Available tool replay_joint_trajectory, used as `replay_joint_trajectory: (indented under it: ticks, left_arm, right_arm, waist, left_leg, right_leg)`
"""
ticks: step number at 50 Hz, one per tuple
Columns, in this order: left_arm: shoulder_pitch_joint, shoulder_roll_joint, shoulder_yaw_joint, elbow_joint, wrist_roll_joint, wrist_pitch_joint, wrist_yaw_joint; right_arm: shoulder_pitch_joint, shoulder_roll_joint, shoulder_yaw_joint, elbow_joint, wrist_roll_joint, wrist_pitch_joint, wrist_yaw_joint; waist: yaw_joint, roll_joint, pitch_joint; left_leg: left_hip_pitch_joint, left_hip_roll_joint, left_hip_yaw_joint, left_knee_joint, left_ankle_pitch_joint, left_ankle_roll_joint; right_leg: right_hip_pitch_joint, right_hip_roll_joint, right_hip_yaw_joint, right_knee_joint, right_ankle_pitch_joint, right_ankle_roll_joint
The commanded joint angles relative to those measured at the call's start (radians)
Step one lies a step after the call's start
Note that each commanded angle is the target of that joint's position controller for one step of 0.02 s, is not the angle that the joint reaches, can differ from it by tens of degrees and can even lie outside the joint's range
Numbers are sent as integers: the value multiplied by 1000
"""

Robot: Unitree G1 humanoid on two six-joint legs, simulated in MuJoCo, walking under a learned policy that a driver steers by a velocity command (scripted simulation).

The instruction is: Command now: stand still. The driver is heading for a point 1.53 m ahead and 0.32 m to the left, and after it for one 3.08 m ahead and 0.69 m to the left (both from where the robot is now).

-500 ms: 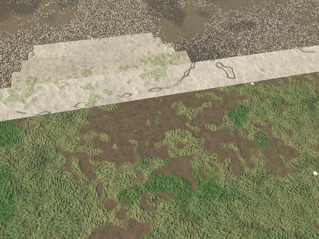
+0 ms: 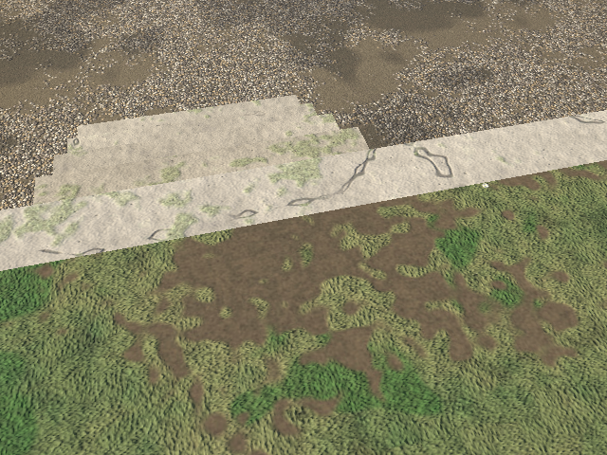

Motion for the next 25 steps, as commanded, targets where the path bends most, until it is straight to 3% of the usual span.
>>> replay_joint_trajectory:
  ticks: [1, 25]
  left_arm:
    - [60, 81, 11, -1, 0, -6, 5]
    - [128, 27, -1, 72, 3, -9, 19]
  right_arm:
    - [30, -84, -13, -7, 0, -6, -6]
    - [38, -34, -10, 77, 2, 2, -21]
  waist:
    - [6, 12, 40]
    - [6, -4, 60]
  left_leg:
    - [87, 104, -128, -55, -31, 19]
    - [104, 101, -116, -21, 54, 22]
  right_leg:
    - [-132, -117, 103, -99, 43, -40]
    - [-97, -124, 88, -86, 132, -31]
